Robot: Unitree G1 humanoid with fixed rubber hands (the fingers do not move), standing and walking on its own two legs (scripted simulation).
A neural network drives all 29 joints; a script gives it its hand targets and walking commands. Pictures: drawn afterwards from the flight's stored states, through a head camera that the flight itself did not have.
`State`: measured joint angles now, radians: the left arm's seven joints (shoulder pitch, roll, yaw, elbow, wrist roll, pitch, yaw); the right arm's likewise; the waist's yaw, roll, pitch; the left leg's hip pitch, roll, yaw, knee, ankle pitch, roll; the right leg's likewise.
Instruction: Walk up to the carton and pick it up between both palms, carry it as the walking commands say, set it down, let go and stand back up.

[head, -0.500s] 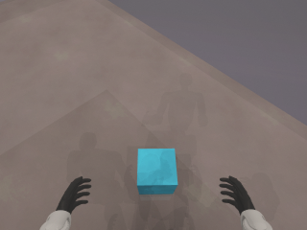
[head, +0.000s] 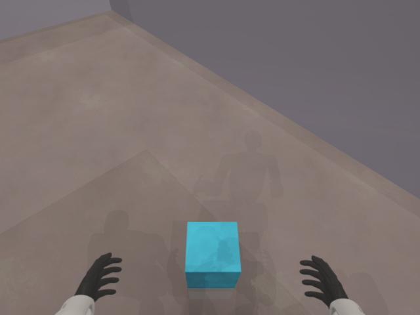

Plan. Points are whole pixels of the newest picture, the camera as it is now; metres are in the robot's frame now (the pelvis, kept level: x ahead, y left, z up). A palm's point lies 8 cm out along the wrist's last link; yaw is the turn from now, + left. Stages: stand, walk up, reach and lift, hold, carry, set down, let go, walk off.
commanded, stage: stand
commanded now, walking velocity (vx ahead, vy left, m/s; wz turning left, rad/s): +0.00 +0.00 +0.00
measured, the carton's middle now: (211, 255) +0.43 -0.02 -0.65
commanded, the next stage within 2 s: none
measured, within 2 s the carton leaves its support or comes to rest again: neither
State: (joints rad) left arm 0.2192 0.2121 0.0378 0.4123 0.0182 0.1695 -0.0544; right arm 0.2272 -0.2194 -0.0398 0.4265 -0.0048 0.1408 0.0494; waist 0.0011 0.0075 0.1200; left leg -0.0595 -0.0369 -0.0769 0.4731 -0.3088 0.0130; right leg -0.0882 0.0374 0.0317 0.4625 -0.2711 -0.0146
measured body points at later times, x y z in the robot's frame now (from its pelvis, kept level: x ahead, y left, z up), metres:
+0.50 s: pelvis +0.00 +0.00 +0.00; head +0.00 +0.00 +0.45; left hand +0.12 +0.28 -0.11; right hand +0.12 -0.28 -0.10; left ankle -0.03 +0.11 -0.74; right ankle -0.01 -0.11 -0.74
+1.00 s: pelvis -0.02 +0.00 +0.00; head -0.02 +0.00 +0.45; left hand +0.08 +0.29 -0.12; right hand +0.07 -0.29 -0.11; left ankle -0.03 +0.11 -0.74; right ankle -0.01 -0.11 -0.74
